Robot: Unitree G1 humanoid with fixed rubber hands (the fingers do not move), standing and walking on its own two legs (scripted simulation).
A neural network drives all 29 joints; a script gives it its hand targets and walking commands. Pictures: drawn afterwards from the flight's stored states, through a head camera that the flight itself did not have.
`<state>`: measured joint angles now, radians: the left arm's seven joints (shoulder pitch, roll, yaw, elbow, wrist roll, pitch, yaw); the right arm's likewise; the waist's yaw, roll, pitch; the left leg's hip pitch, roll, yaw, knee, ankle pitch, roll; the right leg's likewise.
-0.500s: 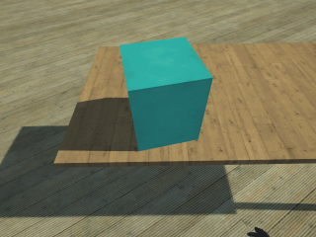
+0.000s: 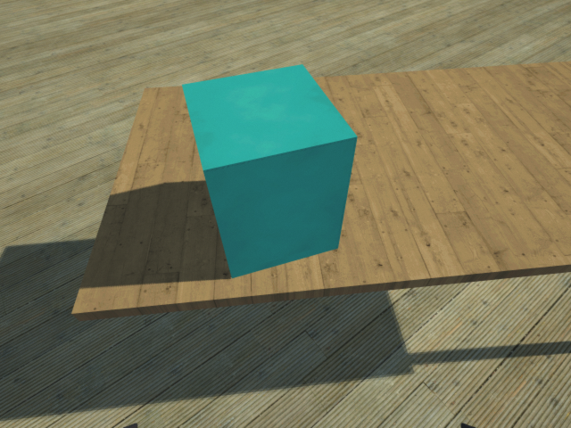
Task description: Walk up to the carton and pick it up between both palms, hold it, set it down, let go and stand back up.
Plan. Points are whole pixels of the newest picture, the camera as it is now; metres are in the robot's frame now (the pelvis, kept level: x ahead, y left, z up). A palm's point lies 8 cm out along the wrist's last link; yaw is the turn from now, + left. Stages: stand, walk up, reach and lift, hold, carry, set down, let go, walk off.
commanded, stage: walk up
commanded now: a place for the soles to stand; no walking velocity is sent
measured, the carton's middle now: (266, 173) +0.50 +0.06 +0.08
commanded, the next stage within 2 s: none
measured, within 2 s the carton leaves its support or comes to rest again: neither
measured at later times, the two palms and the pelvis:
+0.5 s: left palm out of the picture +0.11 +0.27 -0.10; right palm out of the picture +0.06 -0.28 -0.12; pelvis -0.02 +0.01 -0.01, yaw -2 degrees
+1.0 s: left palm out of the picture +0.05 +0.30 -0.10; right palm out of the picture -0.01 -0.20 -0.11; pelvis -0.06 +0.05 +0.00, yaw -1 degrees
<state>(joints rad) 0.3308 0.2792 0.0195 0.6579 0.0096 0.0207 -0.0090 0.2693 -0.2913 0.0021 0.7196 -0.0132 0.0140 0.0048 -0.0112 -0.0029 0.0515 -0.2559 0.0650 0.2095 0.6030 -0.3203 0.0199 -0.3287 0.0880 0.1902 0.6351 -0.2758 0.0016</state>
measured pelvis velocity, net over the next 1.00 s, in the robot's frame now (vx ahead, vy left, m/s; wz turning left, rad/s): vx -0.06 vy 0.05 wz -0.02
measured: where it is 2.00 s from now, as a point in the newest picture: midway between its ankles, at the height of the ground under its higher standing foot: outside the picture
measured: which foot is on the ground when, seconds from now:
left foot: down 0.00-1.00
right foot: down 0.00-0.64, up 0.66-0.80, down 0.82-1.00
